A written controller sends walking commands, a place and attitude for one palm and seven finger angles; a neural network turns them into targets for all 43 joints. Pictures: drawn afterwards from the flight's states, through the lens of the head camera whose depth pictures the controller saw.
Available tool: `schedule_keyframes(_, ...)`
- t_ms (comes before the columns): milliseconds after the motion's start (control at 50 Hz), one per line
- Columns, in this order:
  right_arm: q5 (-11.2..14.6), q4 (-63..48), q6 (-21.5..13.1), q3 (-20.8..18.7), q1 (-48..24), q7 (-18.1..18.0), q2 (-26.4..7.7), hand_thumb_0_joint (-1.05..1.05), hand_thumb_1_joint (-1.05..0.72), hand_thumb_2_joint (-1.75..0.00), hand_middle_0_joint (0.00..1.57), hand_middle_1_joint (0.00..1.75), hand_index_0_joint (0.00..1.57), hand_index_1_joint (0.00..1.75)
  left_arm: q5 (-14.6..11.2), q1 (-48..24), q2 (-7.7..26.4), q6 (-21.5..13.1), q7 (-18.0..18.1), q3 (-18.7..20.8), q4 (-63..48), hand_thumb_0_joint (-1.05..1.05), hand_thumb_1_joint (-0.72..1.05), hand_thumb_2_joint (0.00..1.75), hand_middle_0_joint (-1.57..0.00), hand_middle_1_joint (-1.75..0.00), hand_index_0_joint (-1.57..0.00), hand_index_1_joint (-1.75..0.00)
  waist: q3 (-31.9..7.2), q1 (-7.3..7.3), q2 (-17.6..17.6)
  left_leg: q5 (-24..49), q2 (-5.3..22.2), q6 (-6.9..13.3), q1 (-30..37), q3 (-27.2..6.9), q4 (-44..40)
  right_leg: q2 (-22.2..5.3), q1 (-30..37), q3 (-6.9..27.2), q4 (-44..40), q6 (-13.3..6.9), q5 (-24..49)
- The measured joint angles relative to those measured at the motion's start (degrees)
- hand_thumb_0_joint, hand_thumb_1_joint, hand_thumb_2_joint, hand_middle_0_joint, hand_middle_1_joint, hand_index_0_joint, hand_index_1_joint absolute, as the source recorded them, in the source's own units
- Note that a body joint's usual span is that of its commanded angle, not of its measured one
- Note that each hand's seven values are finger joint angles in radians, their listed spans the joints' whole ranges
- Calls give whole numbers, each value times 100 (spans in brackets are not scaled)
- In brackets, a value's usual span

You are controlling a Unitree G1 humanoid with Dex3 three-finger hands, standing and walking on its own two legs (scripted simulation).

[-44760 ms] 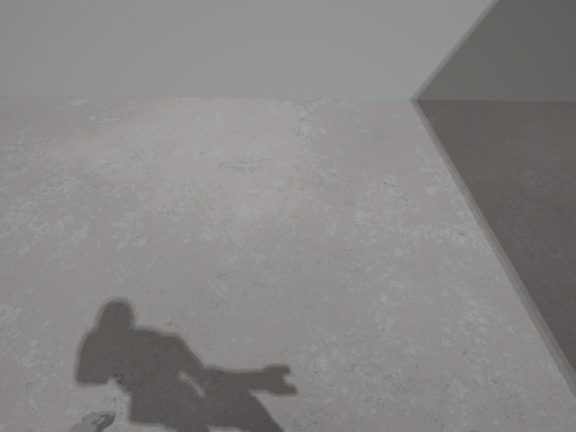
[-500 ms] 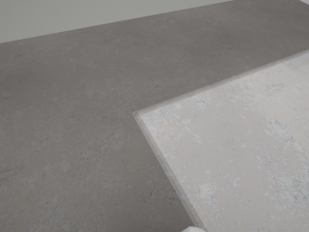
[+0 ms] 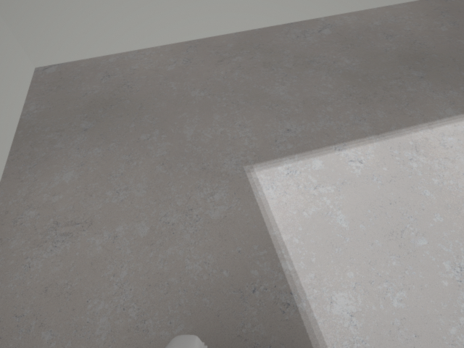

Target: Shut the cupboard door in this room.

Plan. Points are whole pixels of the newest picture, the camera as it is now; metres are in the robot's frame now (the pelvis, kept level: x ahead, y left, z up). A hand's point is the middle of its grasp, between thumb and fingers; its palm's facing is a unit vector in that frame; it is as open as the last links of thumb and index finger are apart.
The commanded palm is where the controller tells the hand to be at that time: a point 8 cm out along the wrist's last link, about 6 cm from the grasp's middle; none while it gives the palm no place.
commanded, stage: turn or walk to find it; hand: left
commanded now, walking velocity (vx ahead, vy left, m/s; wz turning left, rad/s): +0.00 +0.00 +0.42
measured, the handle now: out of the picture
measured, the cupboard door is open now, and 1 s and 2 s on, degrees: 73 73 69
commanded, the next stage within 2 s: none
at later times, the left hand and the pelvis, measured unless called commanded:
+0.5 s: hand out of the picture +0.05 +0.24 -0.16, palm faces +0.22 -0.94 -0.25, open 7.4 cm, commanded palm none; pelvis +0.00 +0.02 +0.00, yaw +11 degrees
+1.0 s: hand out of the picture -0.05 +0.19 -0.17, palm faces +0.45 -0.85 -0.25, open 7.4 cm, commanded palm none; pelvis +0.00 -0.01 +0.00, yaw +25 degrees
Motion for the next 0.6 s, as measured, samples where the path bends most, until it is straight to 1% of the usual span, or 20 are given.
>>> schedule_keyframes(80,30,-86,-65,70,-229,1,57,0,-91,-90,20,30,19,30,21,127,163,26,-18,62,90,0,91,89,-20,-30,-20,-30,67,135,-145,-46,-11,56,387,219,-1054,-123,-67,-165,200,97,-107)
schedule_keyframes(120,35,-165,-138,104,-314,5,82,0,-91,-90,20,30,19,30,4,196,264,59,-21,101,155,0,91,89,-20,-30,-20,-30,65,160,-201,340,-48,102,670,351,-1765,-196,-126,-273,419,184,-228)
schedule_keyframes(140,32,-219,-188,119,-331,15,75,0,-91,-90,20,30,19,30,-19,252,313,84,-24,119,176,0,91,89,-20,-30,-20,-30,31,165,-202,685,-54,187,856,401,-2201,-228,-196,-323,615,239,-333)
schedule_keyframes(160,19,-243,-242,118,-375,9,122,0,-91,-90,20,30,19,30,-47,261,393,127,-27,149,218,0,91,89,-20,-30,-20,-30,32,169,-303,690,-124,350,860,422,-2234,-306,-330,-227,942,300,-462)
schedule_keyframes(180,18,-272,-278,132,-409,1,176,0,-91,-90,20,30,19,30,-61,247,467,195,-15,172,266,0,91,89,-20,-30,-20,-30,42,194,-387,616,-177,459,824,420,-2135,-289,-510,11,1388,369,-858)
schedule_keyframes(200,16,-301,-302,159,-428,-8,217,0,-91,-90,20,30,19,30,-66,235,518,263,2,187,304,0,91,89,-20,-30,-20,-30,40,222,-419,559,-184,524,831,407,-2097,-207,-697,233,1873,403,-1190)
schedule_keyframes(220,8,-321,-325,182,-429,-31,252,0,-91,-90,20,30,19,30,-64,219,549,317,15,198,345,0,91,89,-20,-30,-20,-30,18,230,-415,549,-175,556,866,377,-2139,-118,-868,395,2303,429,-1324)
schedule_keyframes(260,-11,-347,-342,212,-404,-94,293,0,-90,-90,20,30,20,30,-63,151,564,376,3,212,404,1,91,89,-20,-30,-19,-30,-39,210,-341,653,-157,560,956,275,-2349,17,-1152,609,2930,467,-1207)
schedule_keyframes(320,-18,-337,-350,250,-356,-140,327,0,-90,-90,20,30,20,30,-67,26,547,352,-44,206,353,1,91,89,-20,-30,-19,-30,-82,195,-243,871,-175,575,1081,131,-2690,95,-1415,819,3272,522,-844)
schedule_keyframes(400,-17,-309,-342,268,-254,-130,372,0,-90,-90,20,30,20,30,-76,-136,495,313,-59,179,209,0,91,89,-20,-30,-19,-30,-108,165,-180,1034,-232,556,1151,-16,-2934,131,-1486,961,3011,588,-627)
schedule_keyframes(440,-26,-299,-327,257,-191,-118,387,0,-90,-90,20,30,20,30,-81,-221,453,310,-56,162,149,0,91,89,-20,-30,-19,-30,-106,117,-141,1061,-254,529,1132,-96,-2950,168,-1417,974,2685,605,-660)
schedule_keyframes(500,-45,-276,-293,225,-95,-104,379,0,-90,-90,20,30,20,30,-95,-342,372,286,-58,126,63,0,91,89,-20,-30,-19,-30,-87,26,-61,1045,-278,460,1050,-220,-2862,266,-1187,944,1983,595,-724)
schedule_keyframes(540,-49,-253,-261,194,-31,-99,346,0,-90,-90,20,30,20,30,-114,-396,306,238,-61,96,7,0,91,89,-20,-30,-19,-30,-82,-28,12,992,-291,391,953,-303,-2719,359,-941,893,1366,570,-578)
schedule_keyframes(580,-26,-236,-234,154,68,-94,308,0,-90,-90,20,30,20,30,-121,-398,263,144,-70,62,-61,0,91,89,-20,-30,-19,-30,-115,-57,46,871,-348,299,795,-382,-2450,410,-549,823,449,526,10)
schedule_keyframes(600,0,-214,-219,121,91,-88,252,0,-90,-90,20,30,20,30,-95,-413,199,82,-57,52,-63,0,91,89,-20,-30,-19,-30,-99,-62,149,766,-319,293,665,-425,-2175,456,-506,750,354,375,143)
